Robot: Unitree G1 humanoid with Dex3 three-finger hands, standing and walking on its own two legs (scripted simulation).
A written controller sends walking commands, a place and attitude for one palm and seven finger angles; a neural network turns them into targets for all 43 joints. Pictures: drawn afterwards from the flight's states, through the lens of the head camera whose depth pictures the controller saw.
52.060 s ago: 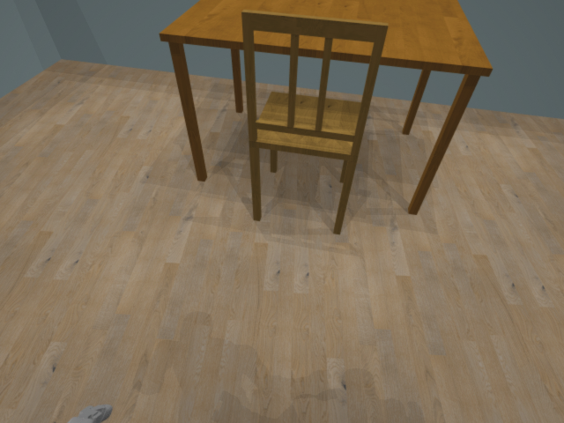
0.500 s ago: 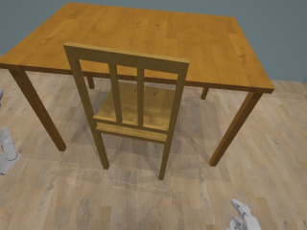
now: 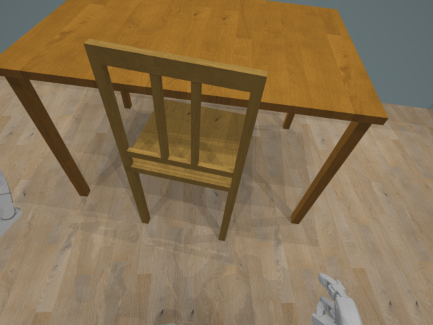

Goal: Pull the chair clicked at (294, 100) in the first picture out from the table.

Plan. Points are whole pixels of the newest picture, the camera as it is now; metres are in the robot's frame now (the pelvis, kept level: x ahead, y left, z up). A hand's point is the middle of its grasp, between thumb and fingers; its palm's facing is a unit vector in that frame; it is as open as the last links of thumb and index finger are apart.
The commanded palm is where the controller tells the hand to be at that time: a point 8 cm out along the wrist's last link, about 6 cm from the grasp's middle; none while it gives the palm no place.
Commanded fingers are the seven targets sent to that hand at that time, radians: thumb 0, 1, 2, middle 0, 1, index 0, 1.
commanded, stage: step back with the hand held close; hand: left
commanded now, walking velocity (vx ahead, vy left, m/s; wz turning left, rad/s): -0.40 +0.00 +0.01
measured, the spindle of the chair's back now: (161, 121) +0.63 +0.20 -0.05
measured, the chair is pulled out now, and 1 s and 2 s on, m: -0.09 -0.09 -0.09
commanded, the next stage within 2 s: stop stepping back and stand still in 0.46 s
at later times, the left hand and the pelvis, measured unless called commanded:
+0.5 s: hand out of the picture +0.11 +0.28 +0.18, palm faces +0.45 -0.78 -0.43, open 7.4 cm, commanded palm +0.07 +0.30 +0.19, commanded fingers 0.00 0.90 0.90 -0.20 -0.30 -0.20 -0.30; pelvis -0.08 +0.01 +0.00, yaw -2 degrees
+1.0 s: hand out of the picture +0.06 +0.25 +0.18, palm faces +0.34 -0.82 -0.45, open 7.4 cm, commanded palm +0.01 +0.30 +0.19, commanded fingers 0.00 0.90 0.90 -0.20 -0.30 -0.20 -0.30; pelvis -0.14 +0.01 +0.01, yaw -3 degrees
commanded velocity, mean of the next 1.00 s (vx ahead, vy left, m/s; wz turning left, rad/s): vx -0.14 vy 0.01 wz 0.00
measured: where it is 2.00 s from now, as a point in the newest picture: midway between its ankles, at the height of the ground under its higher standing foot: outside the picture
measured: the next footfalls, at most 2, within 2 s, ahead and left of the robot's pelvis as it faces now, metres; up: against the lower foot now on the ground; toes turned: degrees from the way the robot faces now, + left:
right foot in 0.54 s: -0.10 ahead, -0.12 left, +0.00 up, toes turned -4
left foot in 0.74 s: -0.09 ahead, +0.11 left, +0.00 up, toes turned -1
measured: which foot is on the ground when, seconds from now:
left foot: down 0.00-0.54, up 0.56-0.72, down 0.74-1.00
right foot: down 0.00-0.30, up 0.32-0.52, down 0.54-1.00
